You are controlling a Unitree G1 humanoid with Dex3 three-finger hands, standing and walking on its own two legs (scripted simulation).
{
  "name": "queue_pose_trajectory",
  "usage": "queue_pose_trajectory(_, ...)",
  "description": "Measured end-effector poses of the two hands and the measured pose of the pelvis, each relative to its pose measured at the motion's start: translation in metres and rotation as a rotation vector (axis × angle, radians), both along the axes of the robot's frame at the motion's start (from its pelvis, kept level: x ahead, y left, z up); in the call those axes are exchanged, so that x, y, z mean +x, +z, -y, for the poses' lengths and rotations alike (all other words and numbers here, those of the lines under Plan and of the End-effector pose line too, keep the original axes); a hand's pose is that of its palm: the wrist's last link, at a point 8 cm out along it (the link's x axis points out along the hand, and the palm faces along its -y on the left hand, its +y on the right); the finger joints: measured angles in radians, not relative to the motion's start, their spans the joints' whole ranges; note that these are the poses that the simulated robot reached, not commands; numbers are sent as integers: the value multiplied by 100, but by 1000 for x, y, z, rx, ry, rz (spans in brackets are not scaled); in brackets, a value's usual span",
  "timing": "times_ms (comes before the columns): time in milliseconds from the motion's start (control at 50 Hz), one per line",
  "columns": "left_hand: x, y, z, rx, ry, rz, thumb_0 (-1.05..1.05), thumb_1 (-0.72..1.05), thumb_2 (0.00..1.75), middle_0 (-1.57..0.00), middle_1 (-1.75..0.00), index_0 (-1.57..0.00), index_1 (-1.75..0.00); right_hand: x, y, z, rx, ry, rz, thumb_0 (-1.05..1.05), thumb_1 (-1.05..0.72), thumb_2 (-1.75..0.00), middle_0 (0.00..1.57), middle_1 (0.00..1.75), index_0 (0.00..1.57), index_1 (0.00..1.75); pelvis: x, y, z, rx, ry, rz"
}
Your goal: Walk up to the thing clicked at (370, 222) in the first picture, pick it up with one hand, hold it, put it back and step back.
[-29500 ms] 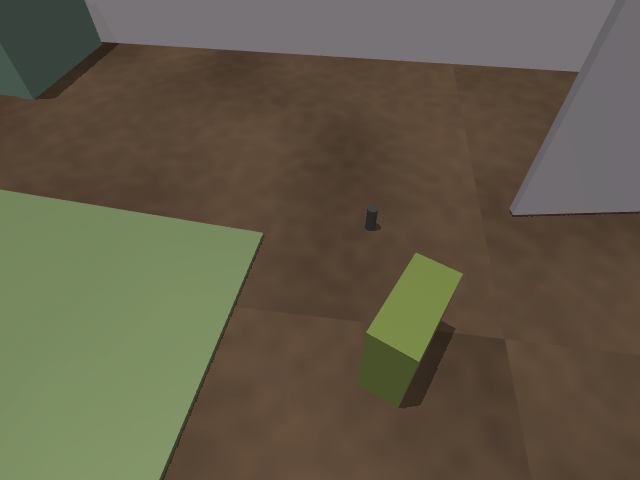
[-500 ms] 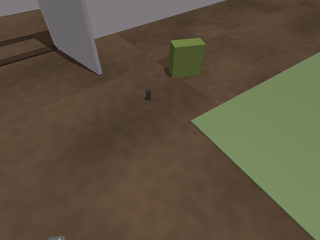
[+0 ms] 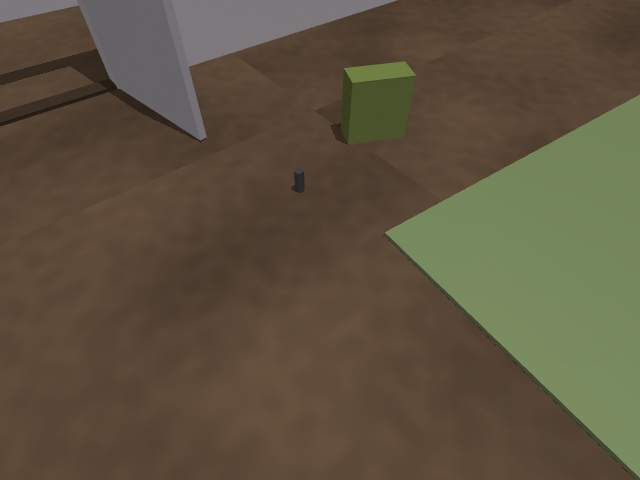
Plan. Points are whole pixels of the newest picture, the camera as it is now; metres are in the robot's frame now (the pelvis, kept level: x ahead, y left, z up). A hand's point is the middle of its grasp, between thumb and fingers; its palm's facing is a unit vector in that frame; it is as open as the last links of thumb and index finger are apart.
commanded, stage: stand
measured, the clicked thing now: (299, 180) +1.44 +0.17 -0.72
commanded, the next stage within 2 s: none
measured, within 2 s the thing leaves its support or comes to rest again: neither
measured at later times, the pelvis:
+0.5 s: pelvis -0.01 -0.01 +0.00, yaw -1 degrees
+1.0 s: pelvis +0.00 -0.01 +0.00, yaw -1 degrees
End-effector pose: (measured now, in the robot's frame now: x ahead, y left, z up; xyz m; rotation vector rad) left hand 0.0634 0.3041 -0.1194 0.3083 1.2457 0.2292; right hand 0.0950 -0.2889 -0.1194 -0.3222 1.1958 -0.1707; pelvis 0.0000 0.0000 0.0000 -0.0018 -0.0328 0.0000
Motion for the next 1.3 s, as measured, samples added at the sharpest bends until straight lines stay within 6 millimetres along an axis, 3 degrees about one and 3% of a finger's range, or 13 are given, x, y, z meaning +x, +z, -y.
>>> queue_pose_trajectory(160,4,0,10,-12,-21,7,1,90,90,-20,-30,-20,-30,0,2,1,9,-8,6,0,-90,-90,20,30,20,30,-4,2,3,1,-10,-3)
queue_pose_trajectory(620,6,-1,18,-14,-44,0,1,90,90,-20,-30,-20,-30,-41,-1,18,-7,-61,-70,0,-91,-90,20,30,20,30,-5,2,11,2,-21,-4)
queue_pose_trajectory(1060,12,3,22,-9,-42,12,1,90,90,-20,-30,-20,-30,-27,-2,20,-2,-39,-35,0,-90,-90,20,30,20,30,-1,2,14,5,-25,0)
queue_pose_trajectory(1300,9,3,24,-4,-46,7,1,90,90,-20,-30,-20,-30,-30,-1,25,-4,-40,-37,0,-91,-90,20,30,20,30,-1,2,18,3,-26,1)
